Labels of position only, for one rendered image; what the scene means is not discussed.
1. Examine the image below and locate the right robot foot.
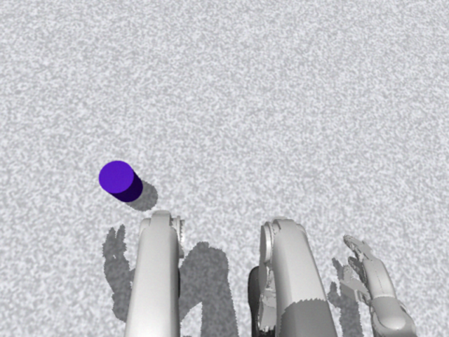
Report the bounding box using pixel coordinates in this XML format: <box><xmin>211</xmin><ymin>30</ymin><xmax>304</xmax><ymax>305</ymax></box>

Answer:
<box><xmin>248</xmin><ymin>266</ymin><xmax>275</xmax><ymax>337</ymax></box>

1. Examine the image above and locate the right robot hand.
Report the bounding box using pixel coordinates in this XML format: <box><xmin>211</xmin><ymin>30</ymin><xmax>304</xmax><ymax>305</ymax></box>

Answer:
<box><xmin>340</xmin><ymin>235</ymin><xmax>397</xmax><ymax>306</ymax></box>

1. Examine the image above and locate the can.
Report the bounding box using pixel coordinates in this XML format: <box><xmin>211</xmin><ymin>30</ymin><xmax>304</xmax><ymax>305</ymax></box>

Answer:
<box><xmin>99</xmin><ymin>161</ymin><xmax>143</xmax><ymax>202</ymax></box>

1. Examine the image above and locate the right robot arm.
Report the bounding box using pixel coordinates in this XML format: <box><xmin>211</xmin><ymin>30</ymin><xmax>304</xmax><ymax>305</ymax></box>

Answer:
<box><xmin>369</xmin><ymin>296</ymin><xmax>417</xmax><ymax>337</ymax></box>

